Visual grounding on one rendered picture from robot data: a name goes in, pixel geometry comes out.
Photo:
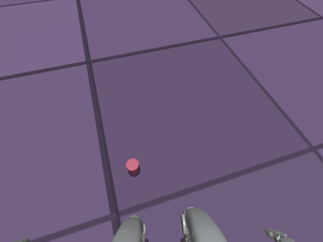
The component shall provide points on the right robot hand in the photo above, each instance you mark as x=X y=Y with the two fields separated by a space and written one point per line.
x=278 y=236

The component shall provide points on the tin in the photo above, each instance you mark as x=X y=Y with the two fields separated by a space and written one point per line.
x=132 y=166

